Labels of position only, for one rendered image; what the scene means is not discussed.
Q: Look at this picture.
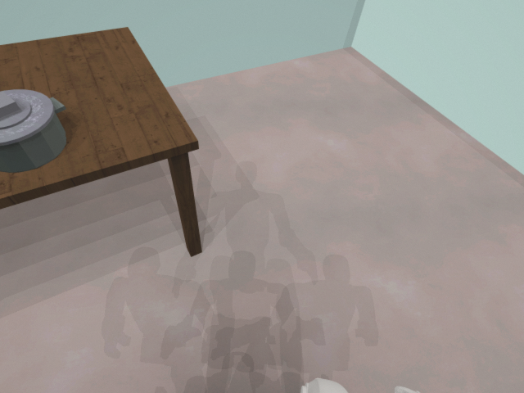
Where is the table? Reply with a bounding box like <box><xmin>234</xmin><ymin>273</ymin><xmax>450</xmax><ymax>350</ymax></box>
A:
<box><xmin>0</xmin><ymin>27</ymin><xmax>202</xmax><ymax>257</ymax></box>

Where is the pot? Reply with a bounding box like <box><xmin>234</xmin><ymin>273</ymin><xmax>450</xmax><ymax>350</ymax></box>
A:
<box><xmin>0</xmin><ymin>97</ymin><xmax>66</xmax><ymax>173</ymax></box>

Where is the lid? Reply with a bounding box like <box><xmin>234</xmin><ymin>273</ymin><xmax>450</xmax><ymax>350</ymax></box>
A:
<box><xmin>0</xmin><ymin>89</ymin><xmax>55</xmax><ymax>146</ymax></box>

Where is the knob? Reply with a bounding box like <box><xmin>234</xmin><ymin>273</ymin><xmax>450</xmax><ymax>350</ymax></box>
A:
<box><xmin>0</xmin><ymin>92</ymin><xmax>20</xmax><ymax>118</ymax></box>

